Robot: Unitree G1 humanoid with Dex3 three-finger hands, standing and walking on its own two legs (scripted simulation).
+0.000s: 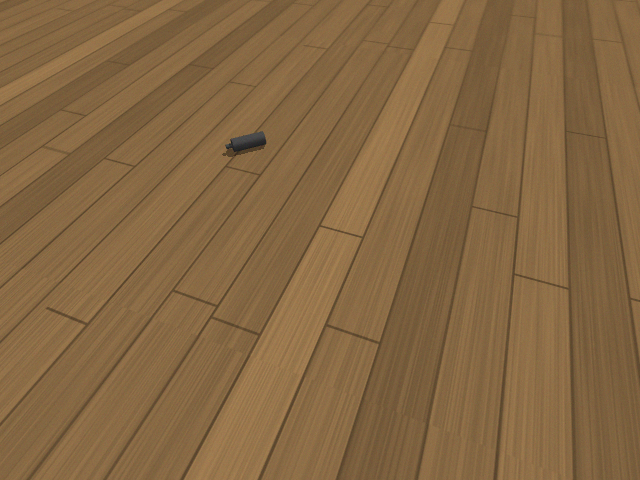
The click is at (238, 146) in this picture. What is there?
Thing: lying bottle
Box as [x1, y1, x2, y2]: [226, 131, 265, 151]
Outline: 263,132 261,131 230,139 231,142 229,144 226,144 226,148 232,147 233,150 236,151 264,144 265,138
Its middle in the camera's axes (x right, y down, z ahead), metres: -0.39 -0.52 +2.09
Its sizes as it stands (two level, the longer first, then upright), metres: 0.208 0.070 0.070
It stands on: the floor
